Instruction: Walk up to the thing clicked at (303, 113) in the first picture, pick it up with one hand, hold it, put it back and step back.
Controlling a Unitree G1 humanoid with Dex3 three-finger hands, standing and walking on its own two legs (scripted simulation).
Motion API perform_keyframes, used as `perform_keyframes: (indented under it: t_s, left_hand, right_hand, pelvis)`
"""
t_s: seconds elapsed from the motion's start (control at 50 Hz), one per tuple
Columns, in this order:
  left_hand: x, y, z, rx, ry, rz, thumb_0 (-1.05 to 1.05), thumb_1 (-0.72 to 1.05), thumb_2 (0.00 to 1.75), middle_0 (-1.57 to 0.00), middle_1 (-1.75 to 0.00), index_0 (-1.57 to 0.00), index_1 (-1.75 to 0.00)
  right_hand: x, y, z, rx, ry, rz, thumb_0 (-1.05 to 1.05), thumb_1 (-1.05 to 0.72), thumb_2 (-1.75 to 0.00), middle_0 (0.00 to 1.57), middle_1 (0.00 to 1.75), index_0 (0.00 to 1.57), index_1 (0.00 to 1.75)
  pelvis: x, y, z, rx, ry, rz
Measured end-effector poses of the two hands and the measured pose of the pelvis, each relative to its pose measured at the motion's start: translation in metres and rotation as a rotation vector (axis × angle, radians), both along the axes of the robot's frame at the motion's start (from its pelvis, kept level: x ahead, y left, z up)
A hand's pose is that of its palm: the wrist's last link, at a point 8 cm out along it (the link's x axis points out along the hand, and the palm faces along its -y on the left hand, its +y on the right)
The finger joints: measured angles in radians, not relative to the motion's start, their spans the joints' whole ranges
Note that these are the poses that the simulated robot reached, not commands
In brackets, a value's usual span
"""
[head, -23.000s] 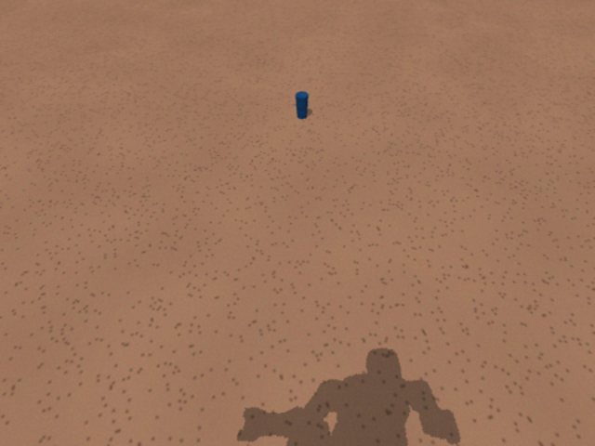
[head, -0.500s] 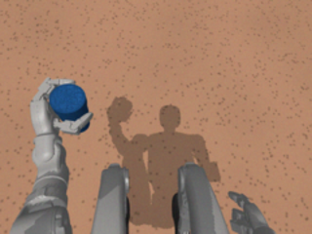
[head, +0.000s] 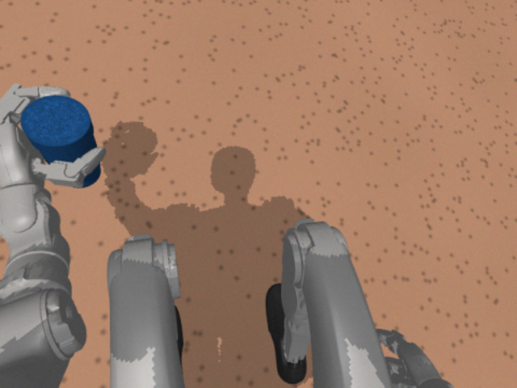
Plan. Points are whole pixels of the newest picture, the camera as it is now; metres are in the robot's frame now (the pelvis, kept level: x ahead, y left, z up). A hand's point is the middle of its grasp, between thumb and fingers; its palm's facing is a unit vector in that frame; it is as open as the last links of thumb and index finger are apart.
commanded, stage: crouch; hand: left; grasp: from the side
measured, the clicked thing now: (70, 149) +0.46 +0.25 -0.07
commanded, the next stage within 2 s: lower in 0.60 s
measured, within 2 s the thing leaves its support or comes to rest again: neither
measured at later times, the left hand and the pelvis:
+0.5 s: hand (81, 154) +0.48 +0.25 -0.12, palm faces +0.23 -0.97 +0.01, open 10.3 cm; pelvis +0.01 +0.01 -0.04, yaw -4 degrees
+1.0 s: hand (96, 165) +0.48 +0.25 -0.18, palm faces +0.24 -0.97 +0.02, open 10.3 cm; pelvis +0.00 +0.01 -0.06, yaw -7 degrees
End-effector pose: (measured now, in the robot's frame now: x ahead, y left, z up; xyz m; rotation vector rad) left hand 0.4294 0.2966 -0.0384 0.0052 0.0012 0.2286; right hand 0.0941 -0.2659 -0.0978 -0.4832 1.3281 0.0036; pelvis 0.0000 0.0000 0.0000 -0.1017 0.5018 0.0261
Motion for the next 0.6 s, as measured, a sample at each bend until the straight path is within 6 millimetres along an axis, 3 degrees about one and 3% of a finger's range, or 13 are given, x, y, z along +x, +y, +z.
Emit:
perform_keyframes:
  t_s: [0.2,0.6]
  left_hand:
    - [0.008,0.004,-0.042,-0.027,0.013,0.019,0.02,-0.37,1.04,-0.79,-1.01,-0.69,-0.97]
    - [0.015,0.006,-0.091,-0.015,0.018,0.001,0.02,-0.37,1.04,-0.79,-1.0,-0.7,-0.96]
  right_hand:
    - [-0.007,0.001,-0.014,-0.033,0.046,0.025,0.0,-0.91,-0.9,0.2,0.3,0.2,0.3]
    - [0.013,-0.002,-0.021,-0.095,0.076,0.134,0.0,-0.92,-0.91,0.2,0.3,0.2,0.3]
  pelvis:
    - [0.004,0.003,-0.024,-0.028,-0.022,-0.017]
    - [0.007,0.007,-0.046,-0.071,-0.072,-0.038]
